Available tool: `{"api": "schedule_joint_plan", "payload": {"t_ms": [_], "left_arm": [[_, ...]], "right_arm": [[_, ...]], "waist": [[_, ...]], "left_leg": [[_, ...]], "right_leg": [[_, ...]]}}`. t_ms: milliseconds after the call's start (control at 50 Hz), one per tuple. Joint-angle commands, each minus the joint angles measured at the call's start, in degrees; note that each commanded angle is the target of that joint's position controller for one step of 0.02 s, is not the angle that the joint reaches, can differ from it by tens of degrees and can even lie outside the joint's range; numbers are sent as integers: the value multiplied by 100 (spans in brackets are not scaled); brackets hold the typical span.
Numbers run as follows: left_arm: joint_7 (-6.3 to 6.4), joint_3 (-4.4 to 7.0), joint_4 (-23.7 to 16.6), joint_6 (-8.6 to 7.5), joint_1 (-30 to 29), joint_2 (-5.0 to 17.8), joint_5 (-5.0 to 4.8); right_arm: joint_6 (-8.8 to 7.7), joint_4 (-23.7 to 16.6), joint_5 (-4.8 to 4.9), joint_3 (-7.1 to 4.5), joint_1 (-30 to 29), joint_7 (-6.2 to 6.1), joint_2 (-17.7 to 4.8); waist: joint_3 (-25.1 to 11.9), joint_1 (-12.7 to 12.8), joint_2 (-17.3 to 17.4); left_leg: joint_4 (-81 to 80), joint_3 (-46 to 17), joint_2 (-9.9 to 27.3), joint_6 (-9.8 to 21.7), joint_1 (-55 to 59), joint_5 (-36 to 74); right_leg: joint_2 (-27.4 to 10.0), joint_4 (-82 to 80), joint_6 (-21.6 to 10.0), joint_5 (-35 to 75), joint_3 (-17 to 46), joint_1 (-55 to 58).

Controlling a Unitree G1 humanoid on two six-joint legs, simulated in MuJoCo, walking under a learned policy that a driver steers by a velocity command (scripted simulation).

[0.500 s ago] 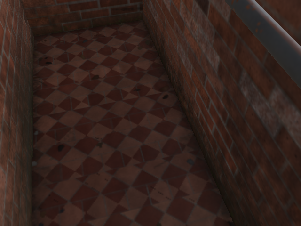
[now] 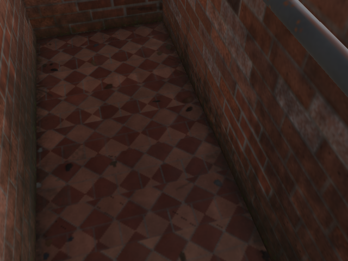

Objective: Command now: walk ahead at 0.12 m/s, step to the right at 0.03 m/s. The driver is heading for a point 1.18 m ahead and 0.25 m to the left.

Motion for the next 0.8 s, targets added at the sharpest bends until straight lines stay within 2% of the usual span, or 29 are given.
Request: {"api": "schedule_joint_plan", "payload": {"t_ms": [20, 180, 220, 240, 320, 460, 620, 660, 680, 800], "left_arm": [[18, 122, -147, -75, 215, 549, -7], [-38, 173, -137, -142, 326, 528, -6], [-47, 190, -158, -176, 320, 557, -30], [-87, 192, -131, -223, 406, 581, -43], [-125, 210, -128, -271, 413, 552, -34], [-101, 236, -140, -263, 432, 585, -50], [-68, 227, -122, -225, 426, 597, -74], [-50, 219, -146, -203, 407, 615, -73], [-5, 226, -189, -160, 319, 609, -54], [26, 225, -207, -119, 346, 640, -65]], "right_arm": [[-75, -158, 15, -97, 19, -34, -651], [-88, -30, 60, -125, 180, -70, -570], [-102, -38, 98, -135, 184, -90, -561], [-101, -37, 60, -179, 235, -88, -665], [-81, -19, 67, -199, 269, -93, -607], [-75, -39, 78, -236, 280, -77, -657], [-71, -110, 86, -255, 261, -60, -678], [-88, -174, 65, -247, 192, -33, -650], [-98, -171, 103, -214, 162, -35, -571], [-112, -208, 102, -223, 181, -24, -626]], "waist": [[34, 3, 43], [-71, 69, 4], [-123, 94, 27], [-200, 102, 47], [-161, 128, -65], [-228, 140, -71], [-261, 106, -14], [-276, 105, 11], [-212, 109, -4], [-293, 125, 54]], "left_leg": [[-278, -289, 204, 250, 88, 74], [-14, -189, 130, 219, 120, 767], [-6, -207, 152, 201, 176, 1037], [97, -188, 151, 157, 230, 1064], [144, -226, 146, 144, 178, 1274], [187, -242, 144, 194, 330, 1734], [223, -239, 133, 267, 482, 1973], [199, -252, 148, 249, 500, 2098], [111, -271, 150, 283, 463, 2186], [57, -263, 164, 283, 611, 2222]], "right_leg": [[-26, -386, 18, 305, 141, -383], [-108, -302, -69, 996, 261, -168], [-151, -314, -62, 1220, 314, -78], [-179, -312, -78, 1304, 358, -68], [-231, -282, -107, 1541, 403, -11], [-203, -196, -67, 1927, 309, 37], [-127, -139, -6, 1858, 173, 4], [-119, -169, 14, 1890, 176, 22], [-117, -168, 24, 1917, 153, 53], [-135, -226, 43, 1928, 153, 119]]}}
